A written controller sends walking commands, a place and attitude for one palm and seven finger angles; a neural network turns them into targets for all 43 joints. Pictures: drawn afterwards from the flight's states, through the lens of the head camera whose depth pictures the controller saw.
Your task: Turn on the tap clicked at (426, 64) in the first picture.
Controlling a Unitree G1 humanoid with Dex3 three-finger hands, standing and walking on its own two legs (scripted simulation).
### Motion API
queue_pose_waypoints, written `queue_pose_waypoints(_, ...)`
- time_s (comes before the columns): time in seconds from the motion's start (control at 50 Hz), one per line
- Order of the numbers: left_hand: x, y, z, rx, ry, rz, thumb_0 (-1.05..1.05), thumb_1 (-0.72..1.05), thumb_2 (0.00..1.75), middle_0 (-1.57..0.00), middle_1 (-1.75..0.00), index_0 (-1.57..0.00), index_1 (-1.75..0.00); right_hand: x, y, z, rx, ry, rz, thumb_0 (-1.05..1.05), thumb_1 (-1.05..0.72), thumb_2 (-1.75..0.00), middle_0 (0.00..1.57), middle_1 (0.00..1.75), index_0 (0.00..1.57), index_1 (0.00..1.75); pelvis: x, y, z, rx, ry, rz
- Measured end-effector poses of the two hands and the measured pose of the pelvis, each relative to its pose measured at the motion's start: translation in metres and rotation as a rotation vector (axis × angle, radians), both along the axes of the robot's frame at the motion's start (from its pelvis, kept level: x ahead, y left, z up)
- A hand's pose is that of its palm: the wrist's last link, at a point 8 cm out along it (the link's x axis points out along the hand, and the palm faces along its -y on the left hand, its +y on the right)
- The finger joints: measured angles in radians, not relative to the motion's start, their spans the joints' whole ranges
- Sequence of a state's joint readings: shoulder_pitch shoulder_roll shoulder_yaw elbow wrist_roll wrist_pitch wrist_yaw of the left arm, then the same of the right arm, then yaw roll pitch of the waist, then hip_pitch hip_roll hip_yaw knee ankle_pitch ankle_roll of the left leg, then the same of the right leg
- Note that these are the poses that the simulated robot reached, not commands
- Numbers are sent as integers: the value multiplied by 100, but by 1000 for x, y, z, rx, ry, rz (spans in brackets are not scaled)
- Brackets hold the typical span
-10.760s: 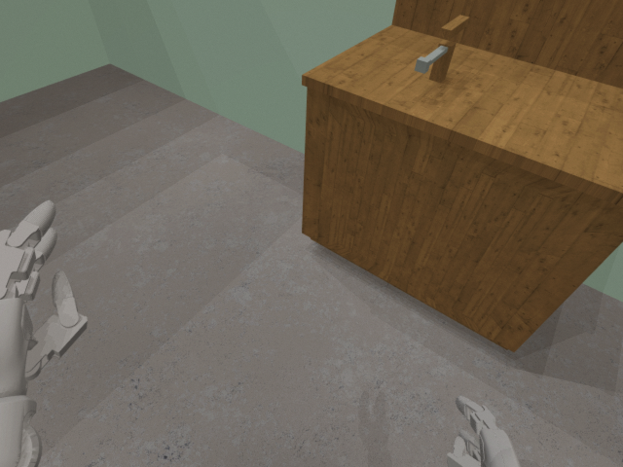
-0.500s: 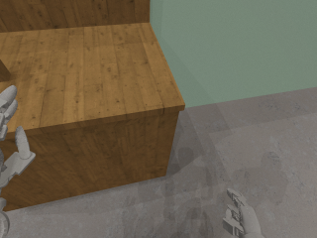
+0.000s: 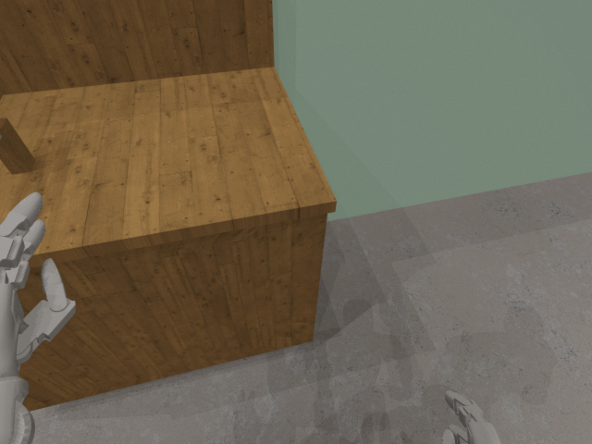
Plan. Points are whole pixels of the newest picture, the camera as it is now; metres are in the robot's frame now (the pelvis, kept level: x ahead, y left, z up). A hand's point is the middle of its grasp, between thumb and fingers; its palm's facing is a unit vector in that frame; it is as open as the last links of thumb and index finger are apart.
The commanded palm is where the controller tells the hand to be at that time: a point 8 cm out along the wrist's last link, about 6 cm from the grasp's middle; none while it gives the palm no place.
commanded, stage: come to a stop and stand still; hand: left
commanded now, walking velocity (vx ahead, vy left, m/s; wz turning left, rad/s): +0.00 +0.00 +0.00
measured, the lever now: out of the picture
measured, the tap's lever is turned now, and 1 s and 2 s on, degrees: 0 0 0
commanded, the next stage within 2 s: look again from close up in 0.20 s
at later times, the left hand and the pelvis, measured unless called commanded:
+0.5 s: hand (39, 268) +0.25 +0.28 +0.17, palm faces +0.39 -0.84 -0.37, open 7.4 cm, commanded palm +0.17 +0.31 +0.18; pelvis +0.00 +0.03 +0.00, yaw -2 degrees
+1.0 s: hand (36, 249) +0.28 +0.31 +0.16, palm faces +0.33 -0.87 -0.37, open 7.4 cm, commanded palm +0.22 +0.35 +0.18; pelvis +0.04 +0.07 -0.01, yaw -2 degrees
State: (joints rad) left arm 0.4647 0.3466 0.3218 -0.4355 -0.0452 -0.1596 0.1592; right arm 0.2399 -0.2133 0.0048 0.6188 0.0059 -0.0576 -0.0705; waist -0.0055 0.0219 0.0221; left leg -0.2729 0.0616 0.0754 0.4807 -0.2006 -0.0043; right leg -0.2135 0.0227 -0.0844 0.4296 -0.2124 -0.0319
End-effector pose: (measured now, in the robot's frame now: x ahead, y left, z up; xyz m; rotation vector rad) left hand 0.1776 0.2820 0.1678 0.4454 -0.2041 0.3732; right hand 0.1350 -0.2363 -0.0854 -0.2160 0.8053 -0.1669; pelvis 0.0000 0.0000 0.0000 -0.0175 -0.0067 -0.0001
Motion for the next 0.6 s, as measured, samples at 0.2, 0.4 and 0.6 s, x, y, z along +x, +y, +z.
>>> queue_pose_waypoints(0.2, 2, 3, -4, -1, 28, -24, 1, 89, 90, -21, -30, -21, -31, 13, 17, 4, 21, -35, 20, 1, -90, -90, 20, 30, 21, 30, 1, 7, 0, -1, 8, -8)
queue_pose_waypoints(0.4, 28, 56, 25, 105, -119, 47, 1, 88, 90, -21, -30, -22, -31, 25, 34, 5, 23, -31, 103, 1, -90, -90, 20, 30, 21, 30, -3, 14, -1, -2, 12, -11)
queue_pose_waypoints(0.6, 33, 36, -10, 16, 26, -127, 1, 89, 90, -21, -30, -21, -31, 37, 52, 20, 16, -97, 59, 1, -90, -90, 20, 30, 21, 30, 15, 43, 1, 6, 25, -30)
